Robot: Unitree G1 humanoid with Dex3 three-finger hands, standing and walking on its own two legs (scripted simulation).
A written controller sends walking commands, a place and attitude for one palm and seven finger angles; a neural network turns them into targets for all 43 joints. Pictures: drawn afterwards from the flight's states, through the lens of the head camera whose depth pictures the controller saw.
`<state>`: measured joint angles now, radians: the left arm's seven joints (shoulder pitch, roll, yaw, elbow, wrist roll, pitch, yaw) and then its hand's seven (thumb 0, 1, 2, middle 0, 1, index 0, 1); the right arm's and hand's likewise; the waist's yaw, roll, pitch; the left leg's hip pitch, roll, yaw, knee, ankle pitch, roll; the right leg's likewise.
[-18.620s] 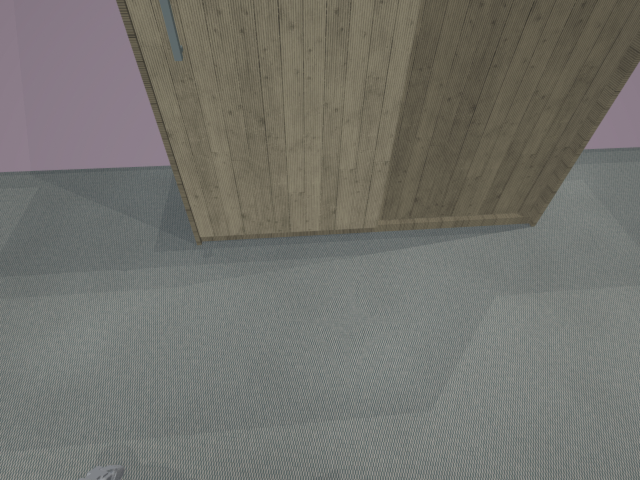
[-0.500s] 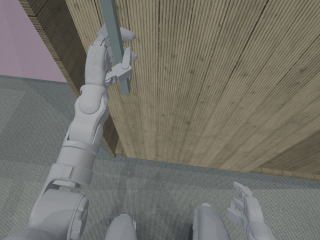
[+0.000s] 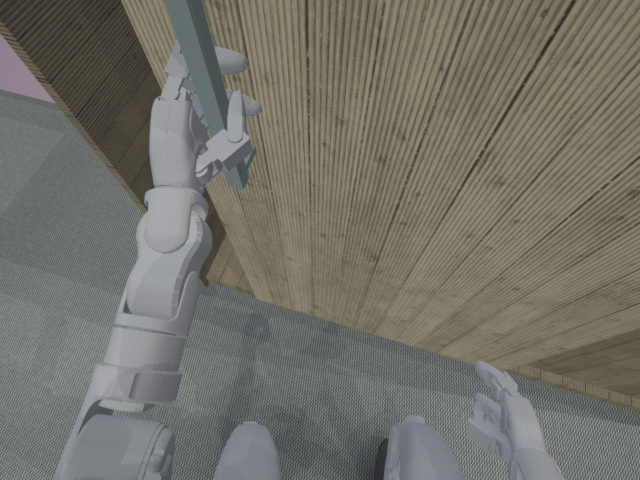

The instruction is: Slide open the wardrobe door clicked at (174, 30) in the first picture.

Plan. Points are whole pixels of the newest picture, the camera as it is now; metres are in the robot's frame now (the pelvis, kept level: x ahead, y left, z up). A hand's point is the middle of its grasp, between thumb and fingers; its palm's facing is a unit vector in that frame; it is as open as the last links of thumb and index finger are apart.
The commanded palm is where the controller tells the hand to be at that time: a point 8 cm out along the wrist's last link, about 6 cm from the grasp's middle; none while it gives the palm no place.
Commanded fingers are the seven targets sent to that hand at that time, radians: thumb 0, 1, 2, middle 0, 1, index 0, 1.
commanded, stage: step sideways, sliding the door along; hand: left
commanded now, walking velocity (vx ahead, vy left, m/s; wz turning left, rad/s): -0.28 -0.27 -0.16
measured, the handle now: (225, 96) +0.44 +0.19 +0.16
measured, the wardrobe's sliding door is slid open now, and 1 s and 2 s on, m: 0.18 0.62 0.64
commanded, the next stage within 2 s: stop walking and hold the door there in 1.36 s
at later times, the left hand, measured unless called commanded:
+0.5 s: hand (472, 201) +0.37 -0.06 +0.15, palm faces -0.01 -1.00 -0.04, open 5.8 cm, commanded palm +0.35 -0.05 +0.15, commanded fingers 0.00 0.90 0.90 -0.45 -1.40 -0.45 -1.40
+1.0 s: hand out of the picture +0.34 -0.26 +0.15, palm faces -0.14 -0.98 -0.15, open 6.1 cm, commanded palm +0.33 -0.22 +0.16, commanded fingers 0.00 0.90 0.90 -0.45 -1.40 -0.45 -1.40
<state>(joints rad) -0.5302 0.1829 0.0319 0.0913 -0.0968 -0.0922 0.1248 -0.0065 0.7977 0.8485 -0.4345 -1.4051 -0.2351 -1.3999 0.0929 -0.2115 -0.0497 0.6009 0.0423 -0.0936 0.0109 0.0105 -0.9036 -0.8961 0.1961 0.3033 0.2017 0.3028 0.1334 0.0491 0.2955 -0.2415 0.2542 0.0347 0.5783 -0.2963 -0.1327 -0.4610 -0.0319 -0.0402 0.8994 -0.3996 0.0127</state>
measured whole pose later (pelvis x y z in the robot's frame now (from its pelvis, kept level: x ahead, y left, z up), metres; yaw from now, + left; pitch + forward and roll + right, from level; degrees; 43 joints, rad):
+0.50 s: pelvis +0.01 -0.15 +0.01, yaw -2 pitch -1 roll -3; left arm -0.33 0.12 -0.11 -0.07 -0.05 -0.15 0.11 0.00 0.78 0.83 -0.42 -1.41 -0.26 -1.38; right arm 0.08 -0.17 -0.02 0.55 0.02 -0.11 0.03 0.01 -0.90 -0.90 0.20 0.30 0.20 0.30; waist 0.12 0.05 0.26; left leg -0.17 0.27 0.11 0.52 -0.30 -0.13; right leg -0.42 -0.02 -0.03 0.78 -0.36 0.02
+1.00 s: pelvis -0.06 -0.32 +0.00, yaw -9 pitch +0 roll -3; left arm -0.43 0.20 -0.02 0.14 -0.06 -0.10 0.07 0.00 0.71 0.77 -0.46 -1.41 -0.30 -1.38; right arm 0.15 -0.20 -0.03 0.64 0.02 -0.02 -0.02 0.01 -0.90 -0.90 0.20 0.30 0.20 0.30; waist 0.05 0.08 0.17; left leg -0.29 0.27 0.11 0.55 -0.22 -0.11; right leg -0.41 -0.02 -0.03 0.80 -0.37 0.03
